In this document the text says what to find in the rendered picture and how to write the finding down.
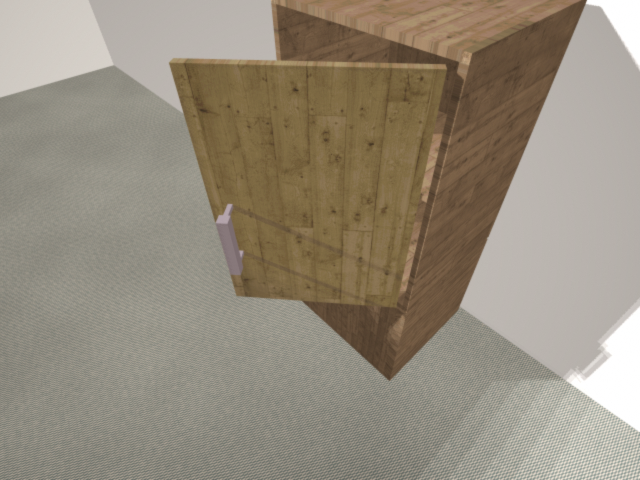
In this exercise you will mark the handle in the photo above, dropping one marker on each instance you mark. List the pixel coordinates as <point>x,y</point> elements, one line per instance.
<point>229,243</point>

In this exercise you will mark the cupboard door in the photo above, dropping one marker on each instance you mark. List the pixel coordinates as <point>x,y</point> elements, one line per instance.
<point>324,164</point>

